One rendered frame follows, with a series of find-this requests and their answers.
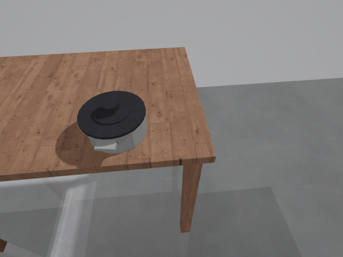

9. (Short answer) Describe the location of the table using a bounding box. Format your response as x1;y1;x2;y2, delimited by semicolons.
0;47;216;253

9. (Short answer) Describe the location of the pot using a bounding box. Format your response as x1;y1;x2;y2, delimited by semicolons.
88;115;147;154

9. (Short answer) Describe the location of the knob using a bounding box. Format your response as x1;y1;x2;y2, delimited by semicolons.
100;97;120;114

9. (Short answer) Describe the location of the lid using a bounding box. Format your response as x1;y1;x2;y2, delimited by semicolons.
77;90;146;140

